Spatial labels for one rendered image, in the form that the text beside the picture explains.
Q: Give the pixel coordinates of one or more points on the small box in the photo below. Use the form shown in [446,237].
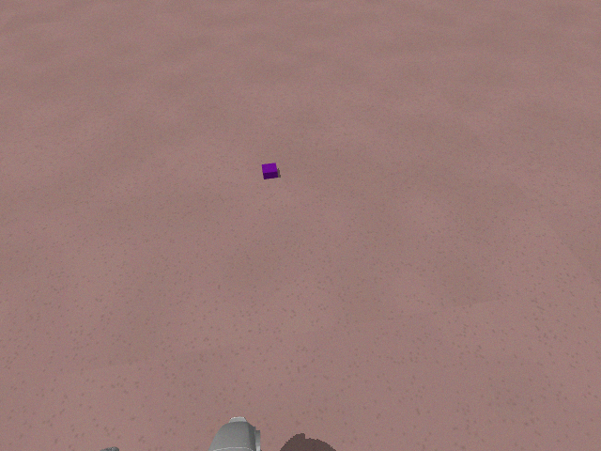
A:
[269,171]

